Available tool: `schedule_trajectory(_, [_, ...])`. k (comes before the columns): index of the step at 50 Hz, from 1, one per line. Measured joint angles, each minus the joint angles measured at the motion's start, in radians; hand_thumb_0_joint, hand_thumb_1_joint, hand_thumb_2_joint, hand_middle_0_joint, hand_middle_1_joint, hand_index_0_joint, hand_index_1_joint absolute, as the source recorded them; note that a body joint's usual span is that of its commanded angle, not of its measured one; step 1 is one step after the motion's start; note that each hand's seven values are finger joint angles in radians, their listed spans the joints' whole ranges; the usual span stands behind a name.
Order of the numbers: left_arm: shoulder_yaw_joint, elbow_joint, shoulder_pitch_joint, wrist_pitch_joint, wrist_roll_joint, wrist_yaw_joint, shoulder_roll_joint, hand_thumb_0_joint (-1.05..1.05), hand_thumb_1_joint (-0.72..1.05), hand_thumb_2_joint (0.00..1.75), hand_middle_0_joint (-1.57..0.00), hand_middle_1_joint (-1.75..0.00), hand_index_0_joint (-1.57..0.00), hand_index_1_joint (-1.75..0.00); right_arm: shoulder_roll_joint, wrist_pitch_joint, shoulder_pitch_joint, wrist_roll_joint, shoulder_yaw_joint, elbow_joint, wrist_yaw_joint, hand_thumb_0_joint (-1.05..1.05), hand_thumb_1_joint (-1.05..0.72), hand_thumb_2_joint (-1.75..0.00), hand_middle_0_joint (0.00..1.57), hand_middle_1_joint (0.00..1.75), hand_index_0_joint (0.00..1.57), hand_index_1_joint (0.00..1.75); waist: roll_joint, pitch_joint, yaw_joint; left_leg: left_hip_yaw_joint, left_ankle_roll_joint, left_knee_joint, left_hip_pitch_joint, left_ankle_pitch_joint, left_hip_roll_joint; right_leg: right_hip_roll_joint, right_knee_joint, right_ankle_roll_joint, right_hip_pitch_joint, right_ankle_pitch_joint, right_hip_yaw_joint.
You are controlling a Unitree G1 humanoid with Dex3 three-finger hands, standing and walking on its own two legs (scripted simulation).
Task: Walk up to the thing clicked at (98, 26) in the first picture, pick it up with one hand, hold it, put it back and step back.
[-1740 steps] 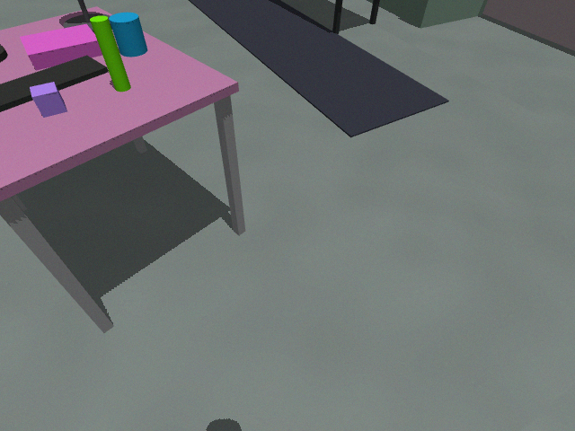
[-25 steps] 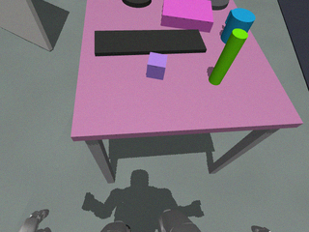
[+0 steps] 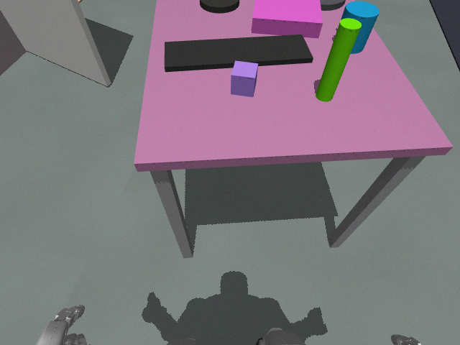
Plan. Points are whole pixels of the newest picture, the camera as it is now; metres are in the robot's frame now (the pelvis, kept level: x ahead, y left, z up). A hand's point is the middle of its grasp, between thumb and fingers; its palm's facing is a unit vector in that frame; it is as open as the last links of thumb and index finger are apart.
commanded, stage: step back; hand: right
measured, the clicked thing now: (335, 64) +0.70 -0.24 +0.06
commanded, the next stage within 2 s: none
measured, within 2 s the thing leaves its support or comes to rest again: neither
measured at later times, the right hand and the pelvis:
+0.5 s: hand out of the picture -0.05 -0.31 -0.14, palm faces +0.04 +0.91 -0.41, open 7.4 cm; pelvis -0.16 -0.02 +0.00, yaw -5 degrees
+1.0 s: hand out of the picture -0.22 -0.31 -0.13, palm faces -0.01 +0.90 -0.43, open 7.4 cm; pelvis -0.33 -0.03 +0.00, yaw -4 degrees
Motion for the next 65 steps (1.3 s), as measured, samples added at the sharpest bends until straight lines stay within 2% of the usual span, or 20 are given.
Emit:
schedule_trajectory(3, [0.007, 0.002, -0.023, 0.015, -0.01, -0.002, 0.023, 0.01, 0.9, 0.9, -0.21, -0.3, -0.21, -0.3, 0.024, -0.009, -0.008, -0.017, -0.003, 0.01, 0.008, 0.01, -0.91, -0.89, 0.2, 0.3, 0.21, 0.3, -0.054, 0.025, 0.01, 0.041, 0.02, -0.088, 0.029, 0.107, -0.017, -0.014, 0.084, -0.001, -0.045, -0.061, 0.041])
schedule_trajectory(5, [0.012, 0.026, -0.022, 0.028, -0.009, 0.001, 0.024, 0.01, 0.9, 0.9, -0.21, -0.3, -0.21, -0.3, 0.033, -0.011, -0.009, -0.023, 0.003, 0.007, 0.018, 0.01, -0.9, -0.89, 0.2, 0.3, 0.21, 0.3, -0.041, 0.019, -0.007, 0.027, 0.029, -0.079, 0.009, 0.113, 0.005, 0.065, 0.244, -0.01, -0.082, -0.216, 0.099])
schedule_trajectory(7, [0.018, 0.041, -0.012, 0.034, -0.016, 0.003, 0.032, 0.01, 0.9, 0.9, -0.21, -0.3, -0.21, -0.3, 0.048, -0.013, -0.007, -0.026, 0.011, 0.006, 0.017, 0.01, -0.9, -0.89, 0.21, 0.3, 0.21, 0.3, -0.044, 0.006, -0.012, 0.023, 0.027, -0.112, 0.003, 0.145, 0.021, 0.127, 0.414, -0.019, -0.113, -0.256, 0.144])
schedule_trajectory(11, [0.032, 0.049, 0.025, 0.026, -0.016, -0.002, 0.04, 0.01, 0.9, 0.9, -0.21, -0.3, -0.21, -0.3, 0.057, -0.014, -0.019, -0.026, 0.011, -0.01, 0.01, 0.01, -0.9, -0.89, 0.21, 0.3, 0.21, 0.3, -0.048, -0.005, 0.002, 0.04, 0.024, -0.157, -0.016, 0.2, 0.05, 0.152, 0.546, 0.003, -0.099, -0.248, 0.156])
schedule_trajectory(15, [0.035, 0.061, 0.058, 0.03, -0.011, -0.007, 0.043, 0.01, 0.9, 0.9, -0.21, -0.3, -0.21, -0.29, 0.05, -0.02, -0.046, -0.025, 0.005, -0.045, 0.004, 0.01, -0.9, -0.89, 0.21, 0.3, 0.21, 0.3, -0.041, 0.005, 0.01, 0.06, 0.018, -0.151, -0.055, 0.233, 0.077, 0.113, 0.421, 0.028, -0.012, -0.262, 0.14])
schedule_trajectory(19, [0.031, 0.081, 0.077, 0.019, -0.009, -0.016, 0.037, 0.01, 0.9, 0.9, -0.21, -0.3, -0.21, -0.29, 0.026, -0.01, -0.073, -0.024, 0.002, -0.071, 0.004, 0.01, -0.9, -0.89, 0.21, 0.3, 0.21, 0.3, -0.018, 0.008, 0.015, 0.074, -0.007, -0.093, -0.121, 0.245, 0.107, 0.05, 0.099, 0.012, 0.113, -0.189, 0.079])
schedule_trajectory(21, [0.031, 0.101, 0.074, 0.01, -0.001, -0.018, 0.015, 0.01, 0.9, 0.9, -0.21, -0.3, -0.21, -0.29, 0.002, 0.002, -0.085, -0.017, -0.006, -0.066, 0.004, 0.01, -0.9, -0.89, 0.21, 0.3, 0.21, 0.3, 0.035, 0.015, 0.005, 0.043, -0.011, -0.047, -0.16, 0.245, 0.134, 0.07, 0.012, 0.004, 0.146, -0.144, 0.041])
schedule_trajectory(24, [0.016, 0.097, 0.091, 0.011, 0.008, -0.029, -0.005, 0.01, 0.9, 0.9, -0.21, -0.3, -0.21, -0.3, -0.001, 0.023, -0.067, -0.006, -0.018, -0.034, -0.007, 0.01, -0.9, -0.89, 0.21, 0.3, 0.21, 0.3, 0.03, -0.007, 0.014, -0.04, -0.004, 0.15, -0.223, 0.01, 0.031, 0.045, 0.047, -0.01, 0.101, -0.131, 0.041])
schedule_trajectory(28, [0.008, 0.088, 0.095, 0.013, 0.013, -0.018, -0.022, 0.01, 0.9, 0.9, -0.21, -0.3, -0.21, -0.3, -0.011, 0.013, -0.018, 0.005, -0.016, -0.017, -0.009, 0.01, -0.9, -0.89, 0.21, 0.3, 0.21, 0.3, 0.017, -0.028, 0.017, -0.063, 0.002, 0.363, -0.231, -0.027, -0.062, 0.008, 0.007, -0.009, 0.073, -0.073, 0.046])
schedule_trajectory(33, [0.007, 0.038, 0.046, 0.008, 0.016, 0.0, -0.006, 0.01, 0.9, 0.9, -0.21, -0.3, -0.21, -0.3, 0.0, 0.008, 0.028, -0.004, -0.01, -0.001, -0.007, 0.01, -0.9, -0.89, 0.2, 0.3, 0.21, 0.3, 0.011, -0.017, 0.002, -0.011, -0.003, 0.188, -0.091, -0.055, -0.032, -0.008, 0.008, -0.002, 0.018, -0.028, 0.009])
schedule_trajectory(35, [0.006, 0.016, 0.019, 0.009, 0.007, 0.003, 0.006, 0.01, 0.9, 0.9, -0.21, -0.3, -0.21, -0.3, 0.009, 0.001, 0.04, -0.009, -0.008, 0.005, -0.003, 0.01, -0.9, -0.89, 0.2, 0.3, 0.21, 0.3, 0.003, -0.007, -0.007, 0.021, 0.004, 0.002, -0.008, 0.01, -0.01, -0.017, 0.041, 0.003, -0.015, -0.026, -0.011])
schedule_trajectory(37, [0.009, 0.007, -0.015, 0.015, -0.002, 0.004, 0.026, 0.01, 0.9, 0.9, -0.21, -0.3, -0.21, -0.3, 0.035, -0.005, 0.033, -0.018, -0.009, 0.021, -0.002, 0.01, -0.9, -0.89, 0.2, 0.3, 0.21, 0.3, -0.046, 0.021, -0.002, 0.05, 0.023, -0.093, 0.031, 0.107, -0.032, -0.046, 0.092, 0.005, -0.046, -0.028, 0.005])
schedule_trajectory(41, [0.013, 0.032, -0.036, 0.037, -0.015, 0.008, 0.025, 0.01, 0.9, 0.9, -0.21, -0.3, -0.21, -0.3, 0.055, -0.008, 0.02, -0.025, 0.01, 0.023, 0.013, 0.01, -0.9, -0.89, 0.21, 0.3, 0.21, 0.3, -0.039, 0.021, -0.015, 0.037, 0.035, -0.085, -0.006, 0.137, 0.003, 0.08, 0.364, -0.015, -0.106, -0.263, 0.106])
schedule_trajectory(45, [0.017, 0.043, -0.017, 0.032, -0.021, 0.002, 0.027, 0.01, 0.9, 0.9, -0.21, -0.3, -0.21, -0.3, 0.058, -0.008, -0.005, -0.03, 0.014, 0.01, 0.006, 0.01, -0.9, -0.89, 0.21, 0.3, 0.21, 0.3, -0.034, 0.0, -0.009, 0.04, 0.028, -0.131, -0.035, 0.201, 0.042, 0.131, 0.53, -0.007, -0.098, -0.272, 0.137])
schedule_trajectory(49, [0.017, 0.059, 0.014, 0.027, -0.014, -0.006, 0.029, 0.01, 0.9, 0.9, -0.21, -0.3, -0.21, -0.3, 0.042, -0.007, -0.047, -0.034, 0.005, -0.028, 0.003, 0.01, -0.9, -0.89, 0.21, 0.3, 0.21, 0.3, -0.024, -0.002, 0.0, 0.056, 0.018, -0.133, -0.084, 0.246, 0.076, 0.092, 0.363, 0.018, 0.009, -0.277, 0.109])
schedule_trajectory(52, [0.014, 0.083, 0.031, 0.018, -0.011, -0.011, 0.03, 0.01, 0.9, 0.9, -0.21, -0.3, -0.21, -0.3, 0.02, 0.0, -0.077, -0.029, 0.002, -0.051, 0.006, 0.01, -0.9, -0.89, 0.21, 0.3, 0.21, 0.3, -0.011, -0.006, 0.01, 0.067, -0.002, -0.102, -0.139, 0.268, 0.1, 0.053, 0.113, 0.007, 0.114, -0.215, 0.063])
schedule_trajectory(54, [0.014, 0.111, 0.036, 0.008, -0.002, -0.01, 0.01, 0.01, 0.9, 0.9, -0.21, -0.3, -0.21, -0.3, -0.005, 0.011, -0.097, -0.022, -0.004, -0.05, 0.007, 0.01, -0.9, -0.89, 0.21, 0.3, 0.21, 0.3, 0.039, 0.002, 0.006, 0.039, -0.008, -0.063, -0.177, 0.273, 0.13, 0.076, 0.021, -0.007, 0.147, -0.153, 0.026])
schedule_trajectory(57, [0.004, 0.12, 0.066, 0.012, 0.01, -0.019, -0.003, 0.01, 0.9, 0.9, -0.21, -0.3, -0.21, -0.3, -0.002, 0.031, -0.082, -0.012, -0.017, -0.026, -0.006, 0.01, -0.9, -0.89, 0.21, 0.3, 0.21, 0.3, 0.026, -0.019, 0.019, -0.045, -0.003, 0.13, -0.24, 0.022, 0.026, 0.051, 0.052, -0.025, 0.101, -0.137, 0.026])
schedule_trajectory(60, [-0.001, 0.125, 0.088, 0.012, 0.015, -0.012, -0.014, 0.01, 0.9, 0.9, -0.21, -0.3, -0.21, -0.3, -0.007, 0.027, -0.046, -0.003, -0.014, -0.014, -0.006, 0.01, -0.9, -0.89, 0.2, 0.3, 0.21, 0.3, 0.012, -0.033, 0.025, -0.075, -0.001, 0.333, -0.258, -0.018, -0.057, 0.017, 0.017, -0.023, 0.082, -0.089, 0.03])
schedule_trajectory(65, [0.004, 0.104, 0.08, -0.008, 0.023, -0.004, -0.006, 0.01, 0.9, 0.9, -0.21, -0.3, -0.21, -0.3, -0.006, 0.019, 0.017, -0.014, -0.011, 0.021, -0.001, 0.01, -0.9, -0.89, 0.2, 0.3, 0.21, 0.3, 0.022, -0.04, 0.02, -0.037, -0.013, 0.278, -0.138, -0.046, -0.039, -0.004, 0.004, -0.024, 0.042, -0.042, -0.011])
